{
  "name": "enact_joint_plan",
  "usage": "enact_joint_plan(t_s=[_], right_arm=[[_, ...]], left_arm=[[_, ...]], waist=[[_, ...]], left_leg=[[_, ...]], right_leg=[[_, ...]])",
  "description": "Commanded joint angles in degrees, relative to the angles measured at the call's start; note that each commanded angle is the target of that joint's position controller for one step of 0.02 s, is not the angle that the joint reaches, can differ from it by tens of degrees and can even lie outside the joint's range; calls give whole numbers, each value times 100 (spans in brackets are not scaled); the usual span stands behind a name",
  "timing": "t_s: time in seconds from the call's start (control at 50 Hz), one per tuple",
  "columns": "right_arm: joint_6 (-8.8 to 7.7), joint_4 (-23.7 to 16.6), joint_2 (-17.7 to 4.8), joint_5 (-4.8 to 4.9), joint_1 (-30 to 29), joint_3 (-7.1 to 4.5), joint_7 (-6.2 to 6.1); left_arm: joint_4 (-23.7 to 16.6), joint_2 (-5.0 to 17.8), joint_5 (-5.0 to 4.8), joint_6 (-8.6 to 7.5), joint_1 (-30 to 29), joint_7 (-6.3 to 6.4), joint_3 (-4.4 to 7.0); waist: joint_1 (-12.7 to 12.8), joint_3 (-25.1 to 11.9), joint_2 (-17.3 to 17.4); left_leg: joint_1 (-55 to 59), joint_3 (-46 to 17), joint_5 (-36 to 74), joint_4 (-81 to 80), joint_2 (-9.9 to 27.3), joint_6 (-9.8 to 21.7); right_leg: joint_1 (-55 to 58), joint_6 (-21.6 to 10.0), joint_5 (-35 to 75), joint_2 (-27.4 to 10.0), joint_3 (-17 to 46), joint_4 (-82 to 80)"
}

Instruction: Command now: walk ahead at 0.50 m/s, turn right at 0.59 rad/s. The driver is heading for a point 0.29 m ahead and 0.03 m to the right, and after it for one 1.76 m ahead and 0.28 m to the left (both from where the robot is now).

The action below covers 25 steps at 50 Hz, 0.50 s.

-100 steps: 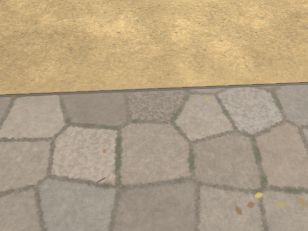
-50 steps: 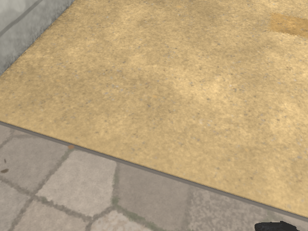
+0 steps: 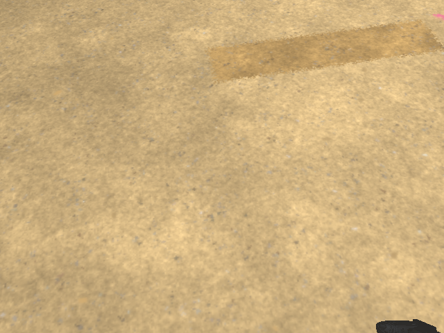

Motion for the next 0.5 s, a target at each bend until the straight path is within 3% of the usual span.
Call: enact_joint_plan(t_s=[0.02,0.04,0.06,0.08,0.1,0.12,0.14,0.16,0.18,0.22,0.28,0.36,0.44,0.5], right_arm=[[-178,-415,-725,43,34,-181,-51],[-219,-213,-867,42,687,-248,-109],[-299,-42,-1071,-14,1482,-326,-185],[-312,-64,-1551,-163,2298,-430,-294],[-222,-60,-1832,-152,1995,-510,-266],[-162,-148,-1208,-68,1549,-406,-238],[-156,-188,-781,-13,1233,-303,-220],[-161,-170,-613,-27,1065,-252,-207],[-193,-87,-572,-9,1132,-231,-219],[-310,55,-585,43,1320,-238,-185],[-416,182,-654,92,1481,-285,-142],[-431,460,-589,48,1851,-258,-79],[-373,705,-763,145,2102,-278,-54],[-292,892,-970,104,2319,-328,-66]], left_arm=[[-380,1076,38,-70,-224,68,240],[-418,1119,31,-96,-359,38,245],[-437,1012,-21,-142,-420,-21,212],[-653,483,-156,-185,-244,-54,68],[-789,340,-168,-148,328,-53,27],[-552,739,19,-37,139,0,72],[-553,737,53,-10,-216,-62,82],[-584,620,52,17,-358,-110,62],[-608,572,120,75,-445,-163,59],[-645,481,142,187,-462,-250,34],[-855,399,133,247,-950,-337,-3],[-1070,168,135,182,-1641,-371,-122],[-1255,93,181,105,-2421,-402,-251],[-1280,204,160,26,-2487,-319,-249]], waist=[[-447,-114,-692],[-741,-412,-595],[-1154,-893,-234],[-1347,-1832,544],[-819,-2080,1794],[-693,-1203,628],[-681,-566,76],[-594,-312,46],[-570,-160,278],[-516,-151,475],[-522,-87,382],[-644,70,296],[-765,164,352],[-736,131,364]], left_leg=[[1059,47,-391,-560,-311,214],[1966,134,-532,-740,-467,319],[3174,-128,-530,-1049,-130,503],[4612,-1781,-1961,-1315,1386,827],[5069,-4221,-2109,-2082,2316,1341],[4282,-3808,-2800,-2073,2091,1279],[3522,-2852,-2486,-2172,1802,1179],[3097,-2108,-1772,-2312,1524,1061],[2846,-1550,-1154,-2393,1340,1006],[2649,-936,-304,-2506,1200,994],[2814,-340,322,-2705,1244,1100],[2826,256,832,-2811,985,1139],[2854,358,1215,-2768,881,1142],[3293,111,2033,-2307,1094,1133]], right_leg=[[-328,-360,3795,-1529,1099,428],[-516,-238,4215,-1353,1042,1065],[-974,-92,3863,-948,731,2249],[-1945,83,1921,-482,167,3978],[-3316,158,-1380,95,-284,4965],[-3681,107,-872,-487,-236,5402],[-3595,140,-345,-672,-329,5252],[-3459,190,-85,-846,-417,5037],[-3386,245,-7,-965,-480,4911],[-3273,314,152,-1033,-578,4876],[-3780,395,592,-1146,-629,4744],[-3850,470,1259,-1030,-637,3506],[-3139,439,1506,-1042,-1368,2006],[-2784,317,1031,-925,-1401,1536]])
